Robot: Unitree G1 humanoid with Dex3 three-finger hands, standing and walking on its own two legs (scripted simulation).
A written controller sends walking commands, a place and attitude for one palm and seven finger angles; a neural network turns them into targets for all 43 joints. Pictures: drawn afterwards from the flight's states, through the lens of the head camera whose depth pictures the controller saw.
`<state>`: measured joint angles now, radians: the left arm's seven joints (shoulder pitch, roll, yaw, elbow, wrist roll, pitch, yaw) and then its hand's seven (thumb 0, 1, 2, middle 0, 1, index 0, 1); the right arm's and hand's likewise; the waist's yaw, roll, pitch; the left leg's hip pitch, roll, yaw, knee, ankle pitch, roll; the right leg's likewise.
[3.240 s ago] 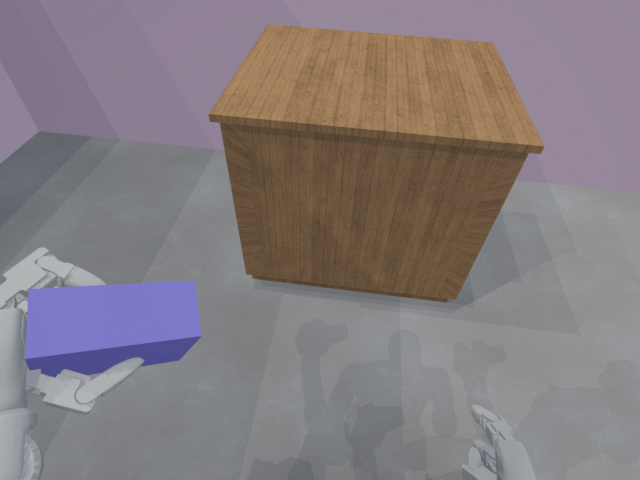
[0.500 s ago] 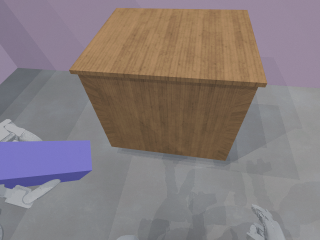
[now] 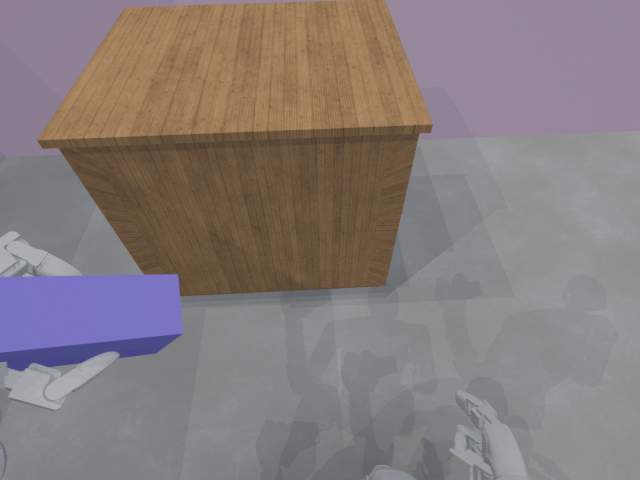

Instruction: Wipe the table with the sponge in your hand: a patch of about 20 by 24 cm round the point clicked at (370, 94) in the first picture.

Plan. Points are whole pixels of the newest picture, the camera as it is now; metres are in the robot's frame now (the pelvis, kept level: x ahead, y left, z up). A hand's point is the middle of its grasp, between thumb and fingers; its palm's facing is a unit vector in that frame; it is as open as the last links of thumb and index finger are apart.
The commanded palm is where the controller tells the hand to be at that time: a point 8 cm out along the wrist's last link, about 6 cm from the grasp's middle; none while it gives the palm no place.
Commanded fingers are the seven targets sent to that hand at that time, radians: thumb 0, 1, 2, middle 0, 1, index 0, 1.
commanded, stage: turn to face it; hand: left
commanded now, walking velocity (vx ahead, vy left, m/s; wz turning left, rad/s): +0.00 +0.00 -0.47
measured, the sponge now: (118, 320) +0.22 +0.22 +0.15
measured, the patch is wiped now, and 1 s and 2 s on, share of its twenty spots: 0.00 0.00 0.00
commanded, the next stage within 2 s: take the last steps up to it in 0.34 s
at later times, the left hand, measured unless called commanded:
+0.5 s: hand (160, 310) +0.22 +0.17 +0.18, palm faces +0.22 -0.84 -0.50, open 9.9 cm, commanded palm +0.18 +0.20 +0.18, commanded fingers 0.00 0.10 1.30 -1.20 -1.60 -1.20 -1.60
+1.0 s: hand (190, 302) +0.24 +0.15 +0.17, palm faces +0.23 -0.84 -0.50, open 9.9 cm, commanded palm +0.19 +0.20 +0.18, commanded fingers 0.00 0.10 1.30 -1.20 -1.60 -1.20 -1.60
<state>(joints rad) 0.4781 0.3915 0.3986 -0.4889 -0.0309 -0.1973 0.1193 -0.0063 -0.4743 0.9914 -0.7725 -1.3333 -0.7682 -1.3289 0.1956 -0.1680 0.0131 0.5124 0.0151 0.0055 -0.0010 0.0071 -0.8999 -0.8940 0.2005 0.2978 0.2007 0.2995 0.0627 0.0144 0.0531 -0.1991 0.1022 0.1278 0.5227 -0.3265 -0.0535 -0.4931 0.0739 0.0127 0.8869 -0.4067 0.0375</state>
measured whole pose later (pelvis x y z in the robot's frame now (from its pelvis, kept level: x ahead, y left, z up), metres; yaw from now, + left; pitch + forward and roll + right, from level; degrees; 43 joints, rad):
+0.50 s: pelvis -0.03 -0.04 +0.00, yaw -12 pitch +1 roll +1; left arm 0.56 0.44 0.45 -0.57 -0.02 -0.24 0.14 -0.01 -0.48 0.99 -0.77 -1.33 -0.77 -1.33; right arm 0.22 -0.24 -0.04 0.58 0.01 -0.02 -0.05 0.01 -0.90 -0.89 0.20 0.30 0.20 0.30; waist -0.01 -0.05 0.03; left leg -0.24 0.03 0.08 0.56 -0.32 0.00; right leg -0.45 0.09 0.03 0.76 -0.37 -0.01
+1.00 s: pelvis -0.01 -0.05 +0.01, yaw -10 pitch +1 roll +2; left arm 0.54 0.37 0.36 -0.47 0.00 -0.25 0.16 -0.01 -0.48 0.99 -0.77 -1.34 -0.76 -1.33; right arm 0.25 -0.25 -0.04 0.64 0.00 -0.05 -0.05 0.01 -0.90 -0.89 0.20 0.30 0.20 0.30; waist 0.00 -0.01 0.05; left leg -0.39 0.07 0.11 0.66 -0.30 0.01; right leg -0.20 -0.07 -0.11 0.47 -0.29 -0.01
